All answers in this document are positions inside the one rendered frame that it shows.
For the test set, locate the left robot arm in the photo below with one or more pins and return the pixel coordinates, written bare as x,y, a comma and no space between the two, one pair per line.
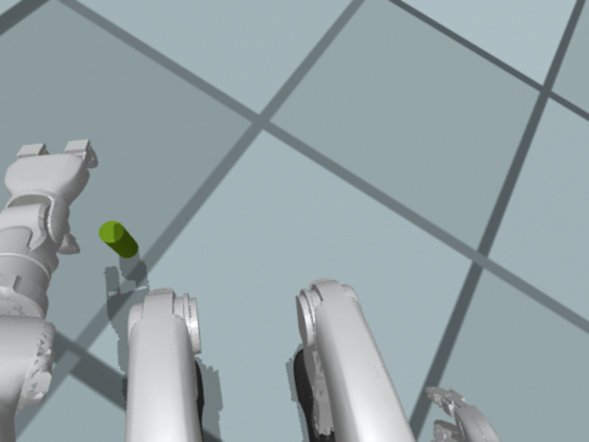
32,228

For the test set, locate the right robot hand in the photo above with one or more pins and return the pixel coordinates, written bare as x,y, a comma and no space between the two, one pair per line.
471,424

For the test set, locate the can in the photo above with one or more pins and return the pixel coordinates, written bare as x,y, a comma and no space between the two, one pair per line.
117,237

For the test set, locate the right robot foot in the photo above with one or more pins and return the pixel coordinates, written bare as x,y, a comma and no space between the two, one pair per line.
305,397

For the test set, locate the left robot hand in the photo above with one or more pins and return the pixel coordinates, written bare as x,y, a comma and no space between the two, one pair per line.
63,174

